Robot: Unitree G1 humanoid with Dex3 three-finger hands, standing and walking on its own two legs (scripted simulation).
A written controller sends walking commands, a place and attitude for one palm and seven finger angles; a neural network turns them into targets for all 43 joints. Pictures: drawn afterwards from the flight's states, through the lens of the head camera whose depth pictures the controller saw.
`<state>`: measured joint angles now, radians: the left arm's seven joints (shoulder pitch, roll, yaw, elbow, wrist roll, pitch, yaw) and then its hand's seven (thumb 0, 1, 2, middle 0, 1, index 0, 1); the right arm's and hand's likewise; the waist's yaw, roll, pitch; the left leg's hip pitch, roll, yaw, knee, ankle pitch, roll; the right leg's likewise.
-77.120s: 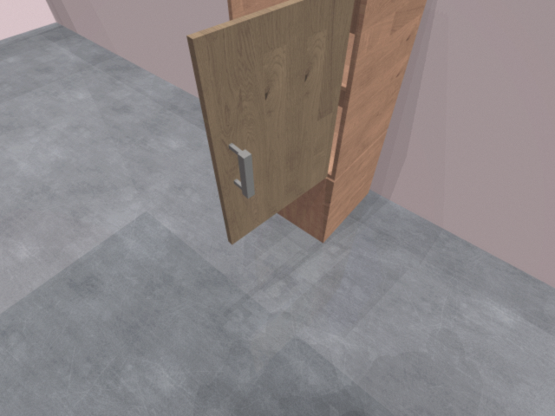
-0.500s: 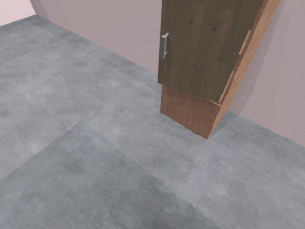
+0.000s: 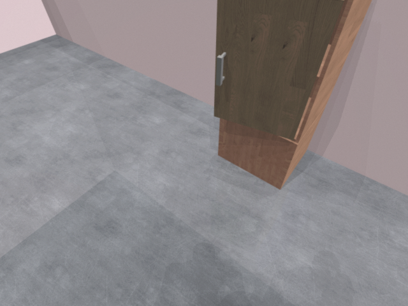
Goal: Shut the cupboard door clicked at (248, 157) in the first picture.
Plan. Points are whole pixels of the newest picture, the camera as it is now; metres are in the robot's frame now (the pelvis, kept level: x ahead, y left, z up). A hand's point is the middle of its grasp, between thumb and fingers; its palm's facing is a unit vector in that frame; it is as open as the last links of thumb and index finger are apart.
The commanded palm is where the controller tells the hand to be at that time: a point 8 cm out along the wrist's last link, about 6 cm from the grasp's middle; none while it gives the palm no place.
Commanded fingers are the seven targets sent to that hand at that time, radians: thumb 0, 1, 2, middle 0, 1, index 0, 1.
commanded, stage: let the arm hang, fingers relaxed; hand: left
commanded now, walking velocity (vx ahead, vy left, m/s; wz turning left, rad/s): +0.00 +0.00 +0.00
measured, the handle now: (221, 68) +1.04 -0.02 -0.06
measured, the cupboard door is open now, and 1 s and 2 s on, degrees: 12 12 12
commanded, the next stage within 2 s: look to check the result in 0.32 s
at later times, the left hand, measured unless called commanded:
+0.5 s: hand out of the picture +0.01 +0.16 -0.18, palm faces +0.01 -0.98 -0.18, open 7.4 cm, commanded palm none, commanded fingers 0.00 0.90 0.90 -0.20 -0.30 -0.20 -0.30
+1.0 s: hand out of the picture +0.05 +0.17 -0.17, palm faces +0.00 -0.98 -0.20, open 7.4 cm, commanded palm none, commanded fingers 0.00 0.90 0.90 -0.20 -0.30 -0.20 -0.30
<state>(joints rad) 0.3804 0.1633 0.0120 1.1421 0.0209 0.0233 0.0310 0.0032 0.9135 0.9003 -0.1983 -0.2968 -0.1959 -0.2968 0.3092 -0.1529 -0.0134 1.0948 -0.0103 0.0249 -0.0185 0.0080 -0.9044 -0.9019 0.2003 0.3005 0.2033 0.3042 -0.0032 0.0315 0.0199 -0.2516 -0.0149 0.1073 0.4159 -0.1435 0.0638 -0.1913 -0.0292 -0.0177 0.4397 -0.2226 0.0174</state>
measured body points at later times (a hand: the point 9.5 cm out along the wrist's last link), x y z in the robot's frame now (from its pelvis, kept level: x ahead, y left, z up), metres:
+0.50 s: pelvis +0.02 -0.01 +0.00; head +0.03 -0.01 +0.45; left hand +0.01 +0.21 -0.16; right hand -0.01 -0.23 -0.16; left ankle +0.06 +0.08 -0.74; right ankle +0.01 -0.14 -0.74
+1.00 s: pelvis +0.05 -0.01 +0.01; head +0.06 -0.01 +0.45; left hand +0.05 +0.22 -0.16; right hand +0.06 -0.25 -0.15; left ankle +0.06 +0.08 -0.74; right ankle +0.01 -0.14 -0.74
